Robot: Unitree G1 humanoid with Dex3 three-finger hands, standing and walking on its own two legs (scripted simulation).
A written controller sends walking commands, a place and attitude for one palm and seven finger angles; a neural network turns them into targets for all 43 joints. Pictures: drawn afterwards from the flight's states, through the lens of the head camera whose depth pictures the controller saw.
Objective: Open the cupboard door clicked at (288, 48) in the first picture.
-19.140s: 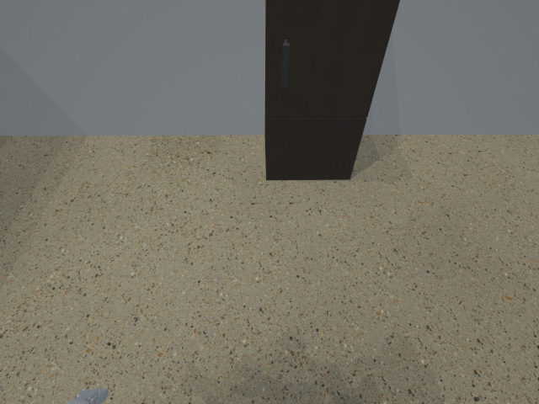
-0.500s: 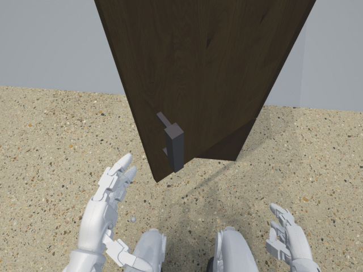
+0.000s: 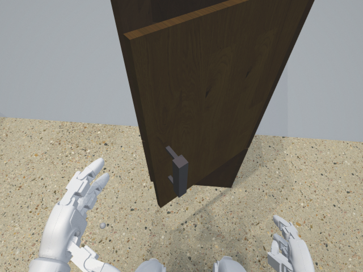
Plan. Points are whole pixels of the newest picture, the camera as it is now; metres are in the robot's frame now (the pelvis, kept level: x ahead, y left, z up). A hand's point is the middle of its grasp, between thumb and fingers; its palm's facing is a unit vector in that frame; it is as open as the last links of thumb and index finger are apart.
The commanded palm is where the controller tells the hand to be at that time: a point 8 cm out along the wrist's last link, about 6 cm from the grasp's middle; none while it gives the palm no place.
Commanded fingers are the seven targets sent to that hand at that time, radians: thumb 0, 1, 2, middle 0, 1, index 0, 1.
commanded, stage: draw the hand back to the body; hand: left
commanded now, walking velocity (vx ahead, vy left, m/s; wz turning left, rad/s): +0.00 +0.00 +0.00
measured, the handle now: (175, 172) +0.36 +0.04 -0.02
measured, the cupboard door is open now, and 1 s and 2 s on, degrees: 41 41 41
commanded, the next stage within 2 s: step back with the hand held close in 1.08 s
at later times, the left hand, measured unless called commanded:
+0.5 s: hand (26, 179) +0.22 +0.24 +0.19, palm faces +0.32 -0.86 -0.41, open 11.5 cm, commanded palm +0.17 +0.29 +0.22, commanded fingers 0.00 0.58 0.76 -0.19 -0.30 -0.19 -0.30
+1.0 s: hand out of the picture +0.22 +0.25 +0.24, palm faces +0.42 -0.81 -0.41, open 7.5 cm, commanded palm +0.17 +0.29 +0.26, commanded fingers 0.00 0.90 0.90 -0.20 -0.30 -0.20 -0.30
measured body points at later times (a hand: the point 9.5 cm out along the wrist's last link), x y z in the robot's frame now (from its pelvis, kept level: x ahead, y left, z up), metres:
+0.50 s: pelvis +0.04 +0.01 +0.07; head +0.02 -0.01 +0.52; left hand +0.20 +0.28 +0.21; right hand +0.22 -0.20 -0.01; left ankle +0.00 +0.12 -0.65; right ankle +0.04 -0.13 -0.65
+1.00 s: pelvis +0.03 +0.00 +0.09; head +0.01 -0.02 +0.54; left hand +0.19 +0.29 +0.26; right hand +0.20 -0.23 +0.00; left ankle +0.00 +0.12 -0.66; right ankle +0.04 -0.13 -0.66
